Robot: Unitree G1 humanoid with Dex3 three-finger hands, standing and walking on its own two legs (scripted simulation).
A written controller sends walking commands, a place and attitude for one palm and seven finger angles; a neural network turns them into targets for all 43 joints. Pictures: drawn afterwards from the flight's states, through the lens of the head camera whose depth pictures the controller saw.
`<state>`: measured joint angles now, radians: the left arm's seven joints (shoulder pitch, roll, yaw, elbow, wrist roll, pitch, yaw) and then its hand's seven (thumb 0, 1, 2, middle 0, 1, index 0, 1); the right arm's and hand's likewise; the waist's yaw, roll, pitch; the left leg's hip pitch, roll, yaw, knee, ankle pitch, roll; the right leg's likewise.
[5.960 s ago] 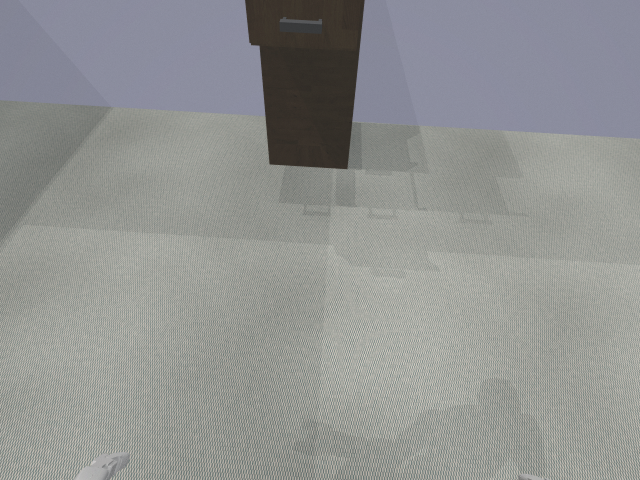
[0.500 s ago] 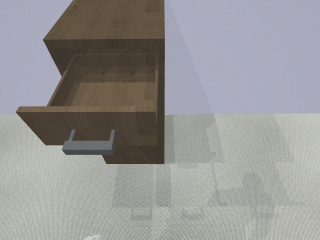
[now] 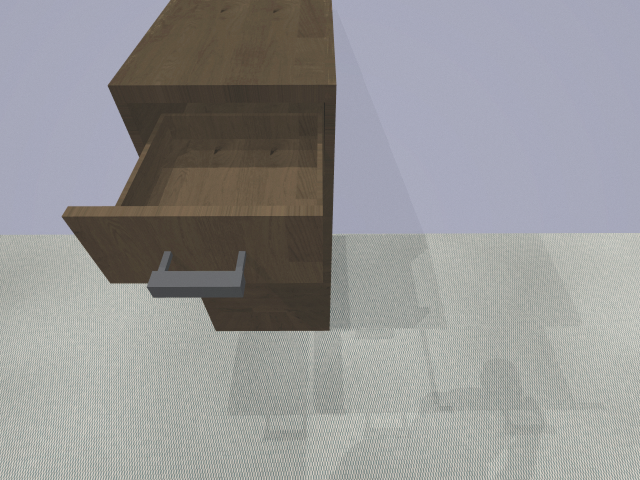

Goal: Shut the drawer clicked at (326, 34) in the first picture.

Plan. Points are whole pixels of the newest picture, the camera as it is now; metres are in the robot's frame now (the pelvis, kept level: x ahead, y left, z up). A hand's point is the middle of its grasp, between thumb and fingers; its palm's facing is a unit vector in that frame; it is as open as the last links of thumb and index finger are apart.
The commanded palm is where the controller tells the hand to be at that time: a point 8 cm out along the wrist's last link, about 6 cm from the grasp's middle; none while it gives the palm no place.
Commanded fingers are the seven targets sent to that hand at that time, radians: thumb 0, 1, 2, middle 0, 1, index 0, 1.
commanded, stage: come to a stop and stand still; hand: left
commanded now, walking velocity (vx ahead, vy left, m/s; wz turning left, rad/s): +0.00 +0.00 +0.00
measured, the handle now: (201, 270) +0.38 +0.20 +0.02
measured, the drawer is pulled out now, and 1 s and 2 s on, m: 0.29 0.29 0.29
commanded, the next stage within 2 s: look again from close up in 0.78 s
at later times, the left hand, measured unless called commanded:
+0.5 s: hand out of the picture +0.01 +0.13 -0.17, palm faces +0.02 -0.98 -0.21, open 7.4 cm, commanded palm none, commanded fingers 0.00 0.90 0.90 -0.20 -0.30 -0.20 -0.30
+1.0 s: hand out of the picture +0.01 +0.14 -0.18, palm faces +0.03 -0.98 -0.18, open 7.4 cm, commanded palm none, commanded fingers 0.00 0.90 0.90 -0.20 -0.30 -0.20 -0.30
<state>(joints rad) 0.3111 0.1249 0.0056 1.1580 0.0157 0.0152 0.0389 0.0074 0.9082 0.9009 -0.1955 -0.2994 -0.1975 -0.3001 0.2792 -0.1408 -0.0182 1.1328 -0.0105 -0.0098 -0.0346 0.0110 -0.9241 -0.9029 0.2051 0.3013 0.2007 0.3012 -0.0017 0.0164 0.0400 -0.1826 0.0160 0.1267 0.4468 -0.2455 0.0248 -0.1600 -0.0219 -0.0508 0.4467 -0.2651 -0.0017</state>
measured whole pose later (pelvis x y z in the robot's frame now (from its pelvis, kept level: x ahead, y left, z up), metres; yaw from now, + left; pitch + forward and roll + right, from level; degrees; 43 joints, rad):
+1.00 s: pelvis +0.02 -0.03 +0.00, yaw +0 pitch -1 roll +0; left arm 0.30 0.15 -0.01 1.11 0.01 -0.02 0.04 0.01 0.90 0.90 -0.20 -0.30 -0.20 -0.30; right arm 0.25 -0.15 0.01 1.14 -0.02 -0.01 -0.03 0.01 -0.92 -0.90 0.20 0.30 0.20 0.30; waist 0.01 -0.01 0.02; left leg -0.14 0.06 0.11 0.43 -0.27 -0.03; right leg -0.12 0.03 -0.06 0.43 -0.30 -0.05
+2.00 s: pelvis +0.09 -0.01 -0.01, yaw +0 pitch +0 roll +0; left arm 0.29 0.15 0.03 1.09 0.02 0.02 0.03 0.01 0.91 0.90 -0.20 -0.30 -0.20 -0.30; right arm 0.39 -0.10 0.02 1.14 -0.03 -0.05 -0.05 0.00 -0.91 -0.90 0.20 0.30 0.20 0.30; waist -0.03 -0.01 0.07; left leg -0.07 0.04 0.12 0.49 -0.41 0.00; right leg -0.41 -0.03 -0.08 0.92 -0.48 -0.03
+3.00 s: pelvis +0.05 -0.05 -0.01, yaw -1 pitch +1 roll +1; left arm 0.24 0.16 0.03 1.07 0.01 0.01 0.03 0.02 0.94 0.90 -0.20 -0.30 -0.20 -0.30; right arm 0.42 -0.09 0.01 1.17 -0.02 0.00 -0.03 0.00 -0.90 -0.90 0.21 0.30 0.20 0.30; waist -0.04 0.00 0.04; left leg -0.22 0.03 0.08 0.49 -0.29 -0.01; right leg -0.24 -0.01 -0.05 0.51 -0.28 -0.02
